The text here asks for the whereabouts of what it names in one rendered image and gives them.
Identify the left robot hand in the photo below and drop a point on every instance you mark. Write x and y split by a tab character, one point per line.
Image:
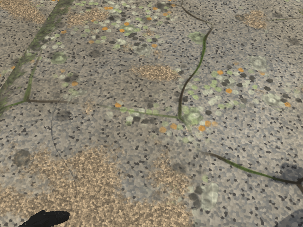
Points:
46	219

